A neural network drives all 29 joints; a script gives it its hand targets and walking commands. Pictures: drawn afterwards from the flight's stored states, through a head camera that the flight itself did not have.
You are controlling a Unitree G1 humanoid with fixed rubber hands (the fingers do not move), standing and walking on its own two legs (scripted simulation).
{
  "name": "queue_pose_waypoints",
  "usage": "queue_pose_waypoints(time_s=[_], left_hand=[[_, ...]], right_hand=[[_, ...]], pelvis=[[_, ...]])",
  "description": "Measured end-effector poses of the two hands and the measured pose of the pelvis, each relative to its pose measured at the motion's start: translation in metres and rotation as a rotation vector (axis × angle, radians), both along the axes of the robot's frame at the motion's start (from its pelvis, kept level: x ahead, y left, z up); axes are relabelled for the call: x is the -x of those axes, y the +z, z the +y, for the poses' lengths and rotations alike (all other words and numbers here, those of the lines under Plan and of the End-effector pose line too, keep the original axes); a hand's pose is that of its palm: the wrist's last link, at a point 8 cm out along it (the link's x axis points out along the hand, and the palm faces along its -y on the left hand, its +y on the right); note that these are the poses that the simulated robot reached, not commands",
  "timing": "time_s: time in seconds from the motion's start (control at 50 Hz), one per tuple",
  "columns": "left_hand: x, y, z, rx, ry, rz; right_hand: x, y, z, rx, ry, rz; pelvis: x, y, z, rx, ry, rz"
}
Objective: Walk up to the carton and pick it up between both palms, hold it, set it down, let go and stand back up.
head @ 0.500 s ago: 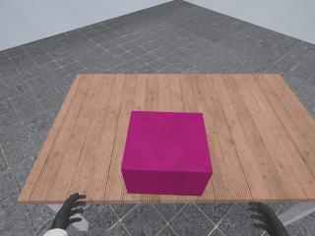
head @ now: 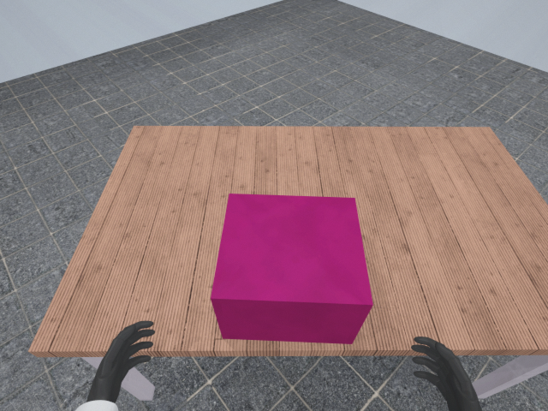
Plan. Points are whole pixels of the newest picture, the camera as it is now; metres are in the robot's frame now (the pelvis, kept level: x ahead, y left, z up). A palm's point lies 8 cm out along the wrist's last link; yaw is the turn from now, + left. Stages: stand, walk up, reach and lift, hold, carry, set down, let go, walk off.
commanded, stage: reach and lift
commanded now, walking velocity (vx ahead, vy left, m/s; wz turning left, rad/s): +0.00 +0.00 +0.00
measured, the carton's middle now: (289, 267) +0.39 +0.00 -0.10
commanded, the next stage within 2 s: none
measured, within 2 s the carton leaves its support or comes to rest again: neither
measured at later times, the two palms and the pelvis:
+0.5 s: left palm (117, 348) +0.22 +0.26 -0.03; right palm (432, 336) +0.23 -0.21 -0.03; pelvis +0.02 +0.00 +0.00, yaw +0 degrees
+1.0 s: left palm (133, 283) +0.30 +0.25 +0.01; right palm (419, 276) +0.31 -0.20 +0.01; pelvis +0.02 +0.00 +0.00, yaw +0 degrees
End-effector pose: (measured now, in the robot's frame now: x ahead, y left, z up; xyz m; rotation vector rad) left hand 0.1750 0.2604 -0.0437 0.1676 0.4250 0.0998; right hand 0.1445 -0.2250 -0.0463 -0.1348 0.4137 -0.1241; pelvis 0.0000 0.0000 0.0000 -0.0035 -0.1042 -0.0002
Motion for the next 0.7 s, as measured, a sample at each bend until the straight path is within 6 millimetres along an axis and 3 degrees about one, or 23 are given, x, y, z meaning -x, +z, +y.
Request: queue_pose_waypoints(time_s=[0.12, 0.26, 0.44, 0.7], left_hand=[[-0.002, 0.0, -0.002, 0.011, -0.007, -0.025], [-0.006, -0.001, -0.001, 0.022, 0.008, -0.023], [-0.034, 0.011, -0.002, 0.013, -0.003, -0.067], [-0.074, 0.027, -0.006, 0.024, -0.032, -0.11]], right_hand=[[-0.011, 0.003, 0.002, -0.013, 0.0, -0.032], [-0.04, 0.009, 0.006, -0.03, 0.011, -0.073], [-0.079, 0.012, 0.014, -0.066, 0.015, -0.113], [-0.116, 0.025, 0.018, -0.079, -0.013, -0.149]], pelvis=[[-0.003, 0.0, 0.0, 0.001, 0.0, 0.006], [-0.007, 0.0, 0.001, 0.001, 0.0, 0.029], [-0.016, 0.0, 0.002, 0.002, 0.0, 0.053], [-0.021, 0.0, 0.003, 0.003, 0.0, 0.061]])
